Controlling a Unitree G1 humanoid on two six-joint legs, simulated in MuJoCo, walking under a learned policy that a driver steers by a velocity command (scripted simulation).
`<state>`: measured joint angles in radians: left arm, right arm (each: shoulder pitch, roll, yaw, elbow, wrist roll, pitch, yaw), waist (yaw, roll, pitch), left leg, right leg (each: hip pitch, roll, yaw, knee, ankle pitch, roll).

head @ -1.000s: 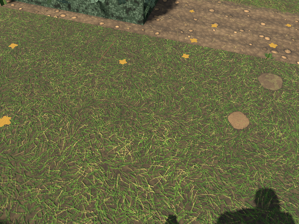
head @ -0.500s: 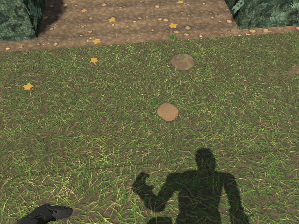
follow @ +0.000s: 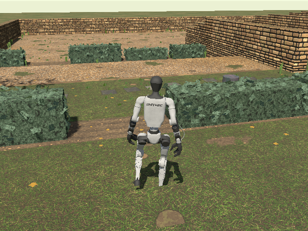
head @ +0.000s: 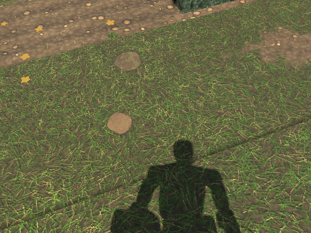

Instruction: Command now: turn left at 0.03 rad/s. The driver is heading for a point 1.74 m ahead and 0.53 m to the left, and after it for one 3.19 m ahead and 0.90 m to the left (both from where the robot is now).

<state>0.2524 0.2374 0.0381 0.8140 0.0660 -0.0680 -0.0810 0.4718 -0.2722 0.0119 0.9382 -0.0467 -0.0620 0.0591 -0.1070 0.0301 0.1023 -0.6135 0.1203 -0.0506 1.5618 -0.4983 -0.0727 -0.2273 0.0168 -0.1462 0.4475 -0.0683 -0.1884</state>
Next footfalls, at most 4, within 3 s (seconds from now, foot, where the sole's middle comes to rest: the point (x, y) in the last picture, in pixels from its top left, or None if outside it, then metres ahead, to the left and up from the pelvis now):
0.32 left None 0.14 0.19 -0.79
0.82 right None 0.17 -0.03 -0.80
1.18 left None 0.10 0.18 -0.79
2.08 left None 0.22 0.28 -0.79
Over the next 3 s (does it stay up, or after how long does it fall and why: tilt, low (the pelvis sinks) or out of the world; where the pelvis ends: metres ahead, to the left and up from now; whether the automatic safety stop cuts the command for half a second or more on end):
stays up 0.69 0.25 -0.11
